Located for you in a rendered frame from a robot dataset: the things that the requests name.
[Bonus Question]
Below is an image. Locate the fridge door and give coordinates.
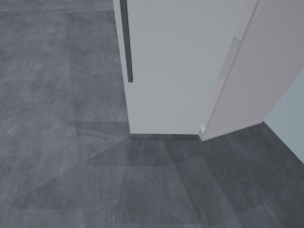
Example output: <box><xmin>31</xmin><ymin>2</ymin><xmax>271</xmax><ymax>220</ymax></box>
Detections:
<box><xmin>113</xmin><ymin>0</ymin><xmax>247</xmax><ymax>135</ymax></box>

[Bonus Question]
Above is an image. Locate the handle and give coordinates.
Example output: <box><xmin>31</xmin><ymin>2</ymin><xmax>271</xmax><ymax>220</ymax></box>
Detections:
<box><xmin>120</xmin><ymin>0</ymin><xmax>133</xmax><ymax>83</ymax></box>

